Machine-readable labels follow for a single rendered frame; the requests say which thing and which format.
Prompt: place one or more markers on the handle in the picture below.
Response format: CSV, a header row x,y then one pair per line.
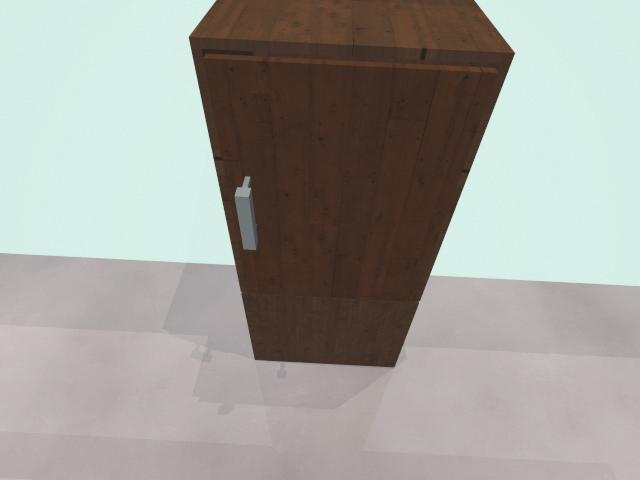
x,y
246,215

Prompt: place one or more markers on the cupboard door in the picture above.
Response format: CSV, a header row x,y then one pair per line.
x,y
353,167

